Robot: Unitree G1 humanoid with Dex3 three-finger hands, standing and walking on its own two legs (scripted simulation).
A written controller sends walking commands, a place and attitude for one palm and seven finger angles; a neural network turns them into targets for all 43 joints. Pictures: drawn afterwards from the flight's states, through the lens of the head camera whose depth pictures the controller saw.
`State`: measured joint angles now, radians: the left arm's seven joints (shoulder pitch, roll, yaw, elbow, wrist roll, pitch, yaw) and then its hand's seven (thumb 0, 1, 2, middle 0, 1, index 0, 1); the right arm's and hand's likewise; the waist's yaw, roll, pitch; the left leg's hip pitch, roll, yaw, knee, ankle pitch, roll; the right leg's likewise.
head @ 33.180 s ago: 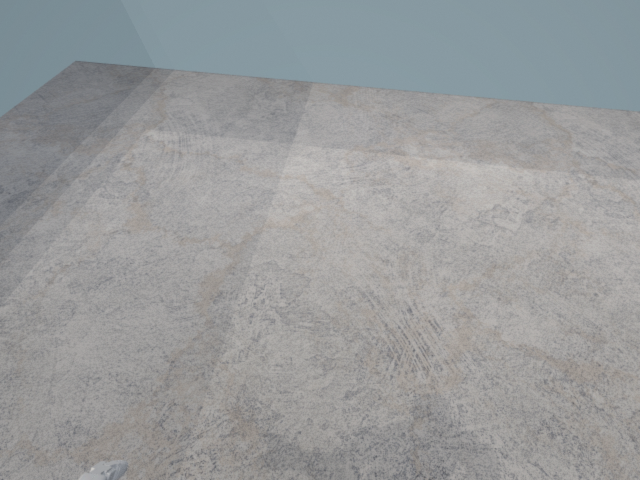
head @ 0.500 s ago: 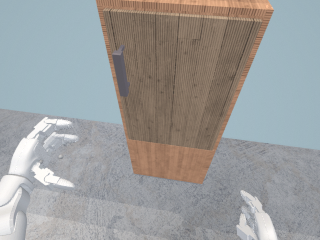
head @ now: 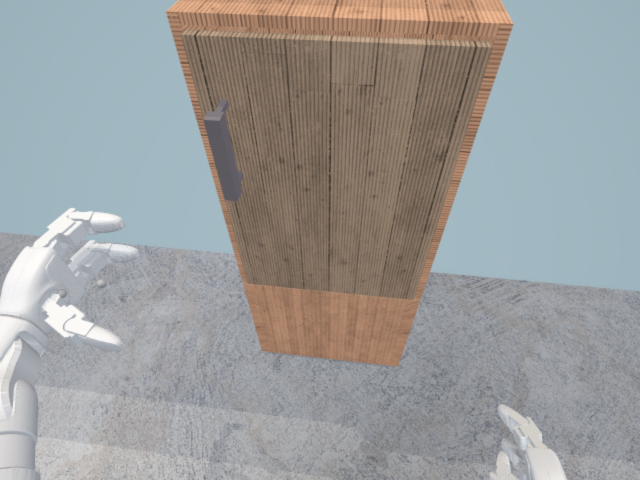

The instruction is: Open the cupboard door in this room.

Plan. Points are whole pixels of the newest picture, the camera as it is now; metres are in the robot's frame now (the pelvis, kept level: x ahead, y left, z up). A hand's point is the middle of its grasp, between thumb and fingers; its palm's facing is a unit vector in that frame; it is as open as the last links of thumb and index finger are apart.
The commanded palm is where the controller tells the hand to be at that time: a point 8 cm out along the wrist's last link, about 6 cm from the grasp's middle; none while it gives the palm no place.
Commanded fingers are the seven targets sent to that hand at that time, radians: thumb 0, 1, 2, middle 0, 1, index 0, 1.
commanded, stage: raise the hand with hooked fingers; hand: left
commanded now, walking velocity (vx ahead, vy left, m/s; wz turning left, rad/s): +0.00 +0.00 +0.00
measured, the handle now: (228, 151) +0.57 +0.19 +0.10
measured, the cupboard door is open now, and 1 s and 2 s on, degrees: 0 0 0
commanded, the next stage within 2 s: move the hooked fingers beside the handle in 0.26 s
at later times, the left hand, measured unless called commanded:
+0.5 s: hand (101, 280) +0.30 +0.27 +0.12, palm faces +0.00 -1.00 -0.03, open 14.0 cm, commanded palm +0.28 +0.32 +0.12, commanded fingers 0.00 -0.50 0.30 -0.30 -1.20 -0.30 -1.20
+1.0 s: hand (143, 228) +0.38 +0.26 +0.12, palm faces -0.05 -1.00 -0.03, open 14.0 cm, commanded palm +0.36 +0.31 +0.12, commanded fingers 0.00 -0.50 0.30 -0.30 -1.20 -0.30 -1.20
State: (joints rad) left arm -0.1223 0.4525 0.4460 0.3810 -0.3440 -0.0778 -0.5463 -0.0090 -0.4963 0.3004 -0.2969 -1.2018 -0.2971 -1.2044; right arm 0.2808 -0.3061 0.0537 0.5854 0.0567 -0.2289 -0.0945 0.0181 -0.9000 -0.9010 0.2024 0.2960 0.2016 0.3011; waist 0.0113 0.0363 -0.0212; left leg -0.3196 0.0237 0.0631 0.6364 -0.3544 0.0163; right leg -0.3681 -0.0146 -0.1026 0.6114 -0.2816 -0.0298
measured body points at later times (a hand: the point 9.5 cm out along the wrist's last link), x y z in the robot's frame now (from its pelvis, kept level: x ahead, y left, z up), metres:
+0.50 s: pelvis -0.01 +0.00 +0.00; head +0.01 -0.01 +0.45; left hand +0.29 +0.33 +0.13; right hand +0.17 -0.24 -0.08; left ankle -0.01 +0.11 -0.73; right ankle +0.02 -0.10 -0.73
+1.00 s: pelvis +0.00 +0.00 +0.00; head +0.04 +0.00 +0.44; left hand +0.38 +0.31 +0.12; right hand +0.10 -0.27 -0.10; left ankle -0.01 +0.11 -0.73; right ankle +0.02 -0.10 -0.73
